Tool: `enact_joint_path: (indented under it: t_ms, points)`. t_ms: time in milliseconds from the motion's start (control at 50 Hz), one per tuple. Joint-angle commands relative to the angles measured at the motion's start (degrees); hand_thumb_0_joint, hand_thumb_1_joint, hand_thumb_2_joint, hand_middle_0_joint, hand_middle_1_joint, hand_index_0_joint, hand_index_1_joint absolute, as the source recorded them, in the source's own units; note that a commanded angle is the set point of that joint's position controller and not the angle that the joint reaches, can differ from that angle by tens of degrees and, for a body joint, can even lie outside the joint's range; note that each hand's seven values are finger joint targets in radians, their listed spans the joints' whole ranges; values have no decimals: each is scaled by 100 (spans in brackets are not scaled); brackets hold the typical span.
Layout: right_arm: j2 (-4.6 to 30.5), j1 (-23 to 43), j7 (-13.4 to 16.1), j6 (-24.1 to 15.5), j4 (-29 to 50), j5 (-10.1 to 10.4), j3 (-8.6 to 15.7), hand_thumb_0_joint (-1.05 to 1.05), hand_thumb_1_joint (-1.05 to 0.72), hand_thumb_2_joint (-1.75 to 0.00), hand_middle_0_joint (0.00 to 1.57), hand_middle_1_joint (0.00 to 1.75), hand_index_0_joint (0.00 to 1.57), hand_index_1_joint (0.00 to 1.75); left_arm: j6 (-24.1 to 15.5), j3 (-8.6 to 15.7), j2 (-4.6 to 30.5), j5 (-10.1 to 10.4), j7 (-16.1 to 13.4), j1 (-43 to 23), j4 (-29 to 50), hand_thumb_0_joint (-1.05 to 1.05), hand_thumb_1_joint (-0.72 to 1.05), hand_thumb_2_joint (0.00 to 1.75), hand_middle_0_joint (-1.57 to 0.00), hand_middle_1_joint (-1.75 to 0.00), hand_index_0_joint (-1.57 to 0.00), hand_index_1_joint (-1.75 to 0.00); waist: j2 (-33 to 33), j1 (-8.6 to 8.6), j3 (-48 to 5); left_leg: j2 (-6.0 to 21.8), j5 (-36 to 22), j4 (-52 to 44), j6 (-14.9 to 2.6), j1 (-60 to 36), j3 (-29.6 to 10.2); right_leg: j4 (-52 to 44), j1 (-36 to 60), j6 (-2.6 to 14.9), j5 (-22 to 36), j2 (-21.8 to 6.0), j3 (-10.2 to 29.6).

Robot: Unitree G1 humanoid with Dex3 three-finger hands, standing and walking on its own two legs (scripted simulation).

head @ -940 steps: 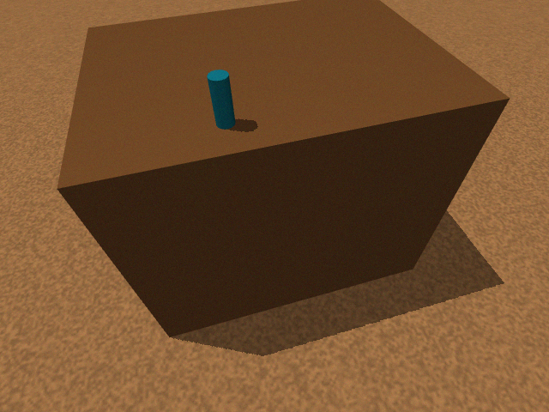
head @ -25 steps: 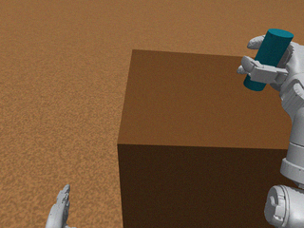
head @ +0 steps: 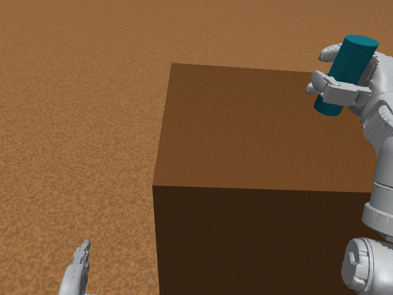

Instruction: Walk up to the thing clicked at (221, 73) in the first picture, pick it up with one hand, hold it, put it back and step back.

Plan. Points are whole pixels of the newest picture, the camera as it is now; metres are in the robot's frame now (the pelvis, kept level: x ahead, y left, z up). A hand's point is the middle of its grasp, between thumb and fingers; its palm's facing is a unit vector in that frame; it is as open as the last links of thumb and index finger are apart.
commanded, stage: crouch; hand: right
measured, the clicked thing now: (342, 78) +0.34 -0.19 +0.33
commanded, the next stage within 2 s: lower in 1.32 s
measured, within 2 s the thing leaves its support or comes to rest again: neither
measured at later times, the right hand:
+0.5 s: hand (304, 107) +0.40 -0.18 +0.24, palm faces +0.19 +0.98 +0.02, open 5.7 cm
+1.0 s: hand (296, 111) +0.44 -0.19 +0.21, palm faces +0.18 +0.98 +0.00, open 5.7 cm
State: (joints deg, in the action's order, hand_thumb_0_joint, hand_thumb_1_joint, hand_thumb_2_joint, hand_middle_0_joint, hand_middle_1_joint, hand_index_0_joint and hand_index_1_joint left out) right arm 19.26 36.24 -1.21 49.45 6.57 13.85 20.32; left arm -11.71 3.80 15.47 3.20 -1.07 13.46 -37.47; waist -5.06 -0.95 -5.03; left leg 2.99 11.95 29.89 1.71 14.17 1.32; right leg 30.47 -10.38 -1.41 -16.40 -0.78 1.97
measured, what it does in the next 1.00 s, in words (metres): stands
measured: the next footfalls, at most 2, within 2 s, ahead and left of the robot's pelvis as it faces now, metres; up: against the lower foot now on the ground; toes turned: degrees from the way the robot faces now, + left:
none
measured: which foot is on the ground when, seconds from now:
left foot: down 0.00-1.00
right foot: down 0.00-1.00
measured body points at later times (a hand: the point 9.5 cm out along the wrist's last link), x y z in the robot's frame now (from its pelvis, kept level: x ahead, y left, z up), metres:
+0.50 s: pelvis -0.01 +0.00 +0.00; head -0.03 +0.02 +0.45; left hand +0.14 +0.26 -0.08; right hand +0.38 -0.23 +0.24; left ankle +0.05 +0.14 -0.73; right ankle +0.01 -0.14 -0.73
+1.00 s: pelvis +0.00 +0.00 +0.00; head +0.00 +0.01 +0.45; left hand +0.14 +0.27 -0.08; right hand +0.43 -0.25 +0.21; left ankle +0.05 +0.14 -0.73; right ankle +0.01 -0.14 -0.73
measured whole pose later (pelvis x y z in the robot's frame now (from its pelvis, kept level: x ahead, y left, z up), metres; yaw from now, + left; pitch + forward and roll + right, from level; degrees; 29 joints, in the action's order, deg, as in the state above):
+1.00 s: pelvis +0.00 +0.00 +0.00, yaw +2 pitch +2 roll +0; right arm 21.6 43.5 -1.8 13.8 -36.3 7.7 19.0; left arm -14.4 4.6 13.4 1.0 -3.3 13.5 -38.7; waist -1.6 2.1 -2.9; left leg 2.0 11.6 32.0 1.6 22.3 -0.3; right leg 33.6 -18.1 -1.5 -17.3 -1.6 0.5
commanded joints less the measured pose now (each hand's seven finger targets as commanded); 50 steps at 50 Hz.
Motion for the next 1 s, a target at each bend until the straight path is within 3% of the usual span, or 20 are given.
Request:
enact_joint_path:
  t_ms: [0, 100, 140, 200, 220, 260, 320, 380, 420, 460, 520, 580, 620, 640, 700, 800, 840, 880, 920, 980]
  points:
    - [1224, 2579, -13, -320, 992, 70, 245, 0, -60, -127, 139, 140, 140, 140, -361, 236, 709, 17, -14, -1032, 1228, 0, -53, 5, -4, -5, -5, -4, 518, 12, -717, -270, -4, -584, -115, -246, 392, -624, -71, 166, 488, 164, -133]
    - [1100, 2428, -43, -251, 130, 105, 187, 0, -58, -130, 140, 143, 142, 143, -371, 83, 492, 13, -26, -679, 900, 0, -54, 5, -4, -5, -5, -5, 721, 100, -469, -276, -23, -655, -67, -119, 372, -654, -95, 219, 417, 187, -159]
    - [1117, 2396, 0, -306, -182, 46, 219, 0, -57, -129, 139, 142, 140, 142, -426, 229, 622, -10, -43, -792, 923, 0, -54, 5, -5, -5, -5, -5, 686, 135, -450, -259, -41, -648, -53, -63, 342, -634, -121, 228, 389, 214, -208]
    - [1095, 2595, 45, -600, -334, -97, 102, 0, -57, -127, 138, 140, 139, 140, -512, 86, 491, -49, -23, -730, 865, 0, -53, 5, -5, -5, -5, -5, 706, 183, -535, -217, 93, -670, -35, -63, 313, -628, -187, 266, 190, 251, -226]
    - [1308, 2746, 75, -756, -148, -120, 231, 0, -58, -128, 139, 141, 140, 141, -524, 194, 554, -61, -47, -622, 780, 0, -52, 4, -5, -5, -5, -4, 629, 143, -514, -198, 136, -671, -30, -62, 294, -610, -198, 271, 140, 254, -232]
    - [1240, 2764, 83, -1053, -568, -202, 167, 0, -57, -127, 139, 140, 139, 140, -605, -11, 338, -84, -43, -756, 970, 0, -53, 4, -5, -5, -5, -5, 698, 191, -721, -177, 6, -596, -20, -117, 255, -520, -170, 281, 240, 251, -238]
    - [1502, 3289, 146, -1606, -376, -275, 267, 0, -59, -129, 141, 142, 142, 142, -699, 148, 445, -131, -129, -783, 985, 0, -53, 5, -5, -5, -6, -5, 419, 144, -1167, -161, -224, -433, -50, -250, 205, -411, -81, 237, 400, 220, -241]
    - [1335, 3545, 181, -2085, -572, -344, 38, 0, -64, -133, 145, 146, 145, 146, -747, 322, 609, -171, -214, -645, 881, 0, -53, 5, -5, -6, -5, -5, 220, 243, -1453, -193, -509, -293, -105, -168, 188, -341, 109, 184, 641, 166, -204]
    - [1567, 3692, 234, -2358, -613, -391, 169, 0, -66, -134, 146, 147, 147, 147, -774, 363, 717, -185, -292, -818, 1227, 0, -53, 6, -5, -6, -6, -5, 327, 182, -1667, -195, -458, -275, -101, -316, 202, -305, 87, 183, 626, 146, -184]
    - [1585, 3563, 234, -2546, -990, -456, 173, 0, -63, -135, 146, 148, 147, 148, -698, 170, 491, -192, -294, -818, 1020, 0, -54, 6, -5, -6, -6, -5, 188, 94, -1502, -190, -430, -262, -127, -299, 192, -313, -93, 157, 641, 130, -179]
    - [1235, 3083, 170, -2672, -2213, -463, 31, 0, -59, -133, 143, 145, 144, 145, -620, 213, 442, -187, -311, -784, 867, 0, -53, 5, -5, -6, -6, -5, 574, 171, -1004, -219, -225, -333, -95, -130, 203, -366, -447, 190, 413, 109, -182]
    - [1405, 3125, 74, -2873, -2466, -535, 84, 0, -55, -132, 141, 145, 142, 145, -598, 285, 463, -198, -260, -760, 764, 0, -52, 4, -5, -5, -6, -5, 349, 170, -871, -253, -9, -350, -127, 73, 197, -457, -483, 153, 183, 59, -177]
    - [1325, 3158, 38, -3010, -2559, -534, 18, 0, -55, -133, 142, 146, 143, 146, -597, 168, 318, -203, -190, -693, 766, 0, -53, 4, -6, -5, -6, -5, 369, 202, -882, -256, -57, -358, -117, 12, 187, -441, -580, 163, 213, 85, -220]
    - [1579, 3318, 45, -3111, -2383, -514, 199, 0, -57, -133, 142, 145, 143, 145, -587, 299, 432, -200, -207, -555, 706, 0, -53, 4, -6, -5, -6, -5, 342, 203, -1009, -260, -130, -345, -121, 17, 179, -422, -511, 165, 268, 76, -220]
    - [1654, 3551, 26, -3394, -2241, -518, 179, 0, -58, -133, 142, 146, 143, 146, -592, 193, 346, -197, -177, -624, 900, 0, -54, 5, -6, -5, -6, -5, 491, 236, -1249, -238, -186, -342, -74, -166, 129, -360, -533, 201, 300, 109, -279]
    - [1701, 3907, 70, -3823, -2154, -546, 98, 0, -62, -133, 143, 145, 144, 145, -681, 583, 802, -213, -333, -599, 1316, 0, -54, 6, -6, -5, -6, -5, 453, 397, -1699, -275, -606, -213, -105, -40, 138, -251, -62, 174, 656, 60, -242]
    - [1511, 3779, 37, -3912, -2482, -578, -31, 0, -64, -132, 143, 144, 144, 144, -640, 281, 455, -225, -315, -461, 1058, 0, -54, 6, -5, -6, -5, -6, 279, 346, -1621, -266, -762, -177, -124, 38, 128, -199, -93, 152, 857, 71, -243]
    - [1545, 3501, -10, -3931, -2932, -550, 23, 0, -62, -130, 141, 143, 142, 143, -603, 400, 517, -224, -317, -407, 817, 0, -54, 6, -5, -5, -5, -5, 233, 333, -1372, -261, -615, -211, -130, 113, 136, -238, -320, 151, 730, 66, -227]
    - [1438, 3333, -85, -3957, -3259, -549, -27, 0, -63, -130, 140, 142, 141, 142, -568, 245, 362, -232, -257, -422, 479, 0, -54, 5, -5, -5, -5, -5, 201, 268, -1203, -258, -419, -239, -135, 218, 118, -307, -541, 154, 525, 76, -233]
    - [1758, 3652, -70, -4123, -3035, -587, 156, 0, -61, -130, 141, 143, 141, 143, -621, 328, 526, -259, -269, -691, 867, 0, -53, 4, -6, -5, -6, -5, 187, 258, -1561, -277, -493, -205, -153, 57, 127, -278, -442, 125, 607, 52, -219]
